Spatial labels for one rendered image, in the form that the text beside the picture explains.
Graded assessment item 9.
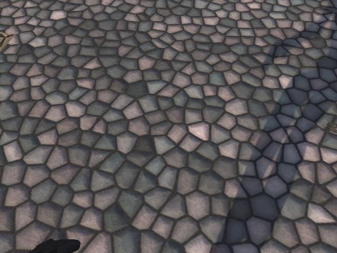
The robot left hand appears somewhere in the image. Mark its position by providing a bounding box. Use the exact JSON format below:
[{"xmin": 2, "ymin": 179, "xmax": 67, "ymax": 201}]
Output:
[{"xmin": 28, "ymin": 239, "xmax": 81, "ymax": 253}]

